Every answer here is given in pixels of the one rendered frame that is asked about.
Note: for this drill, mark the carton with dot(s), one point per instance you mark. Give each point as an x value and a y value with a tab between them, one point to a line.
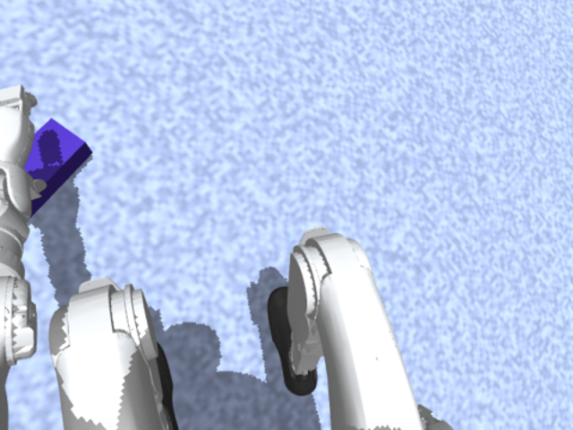
55	155

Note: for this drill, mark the left robot hand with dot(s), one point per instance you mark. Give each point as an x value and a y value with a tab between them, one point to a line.
17	131

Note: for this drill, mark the left robot foot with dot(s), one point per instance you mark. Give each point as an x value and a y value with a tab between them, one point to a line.
167	389

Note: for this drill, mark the right robot hand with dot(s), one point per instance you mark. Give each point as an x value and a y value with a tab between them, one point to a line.
430	422

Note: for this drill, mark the right robot foot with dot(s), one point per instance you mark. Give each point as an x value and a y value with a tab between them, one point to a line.
280	329

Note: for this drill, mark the left robot arm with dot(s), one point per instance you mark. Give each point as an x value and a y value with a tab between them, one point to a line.
18	316

